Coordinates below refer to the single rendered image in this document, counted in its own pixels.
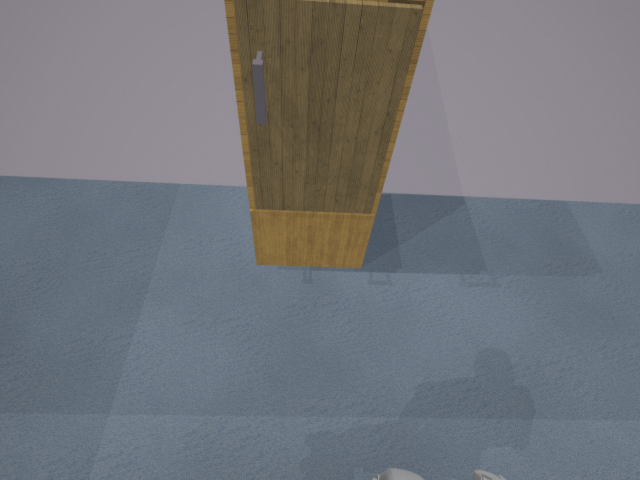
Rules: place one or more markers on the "cupboard door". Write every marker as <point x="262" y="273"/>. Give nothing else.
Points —
<point x="334" y="72"/>

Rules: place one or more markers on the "handle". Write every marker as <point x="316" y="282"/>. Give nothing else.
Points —
<point x="259" y="88"/>

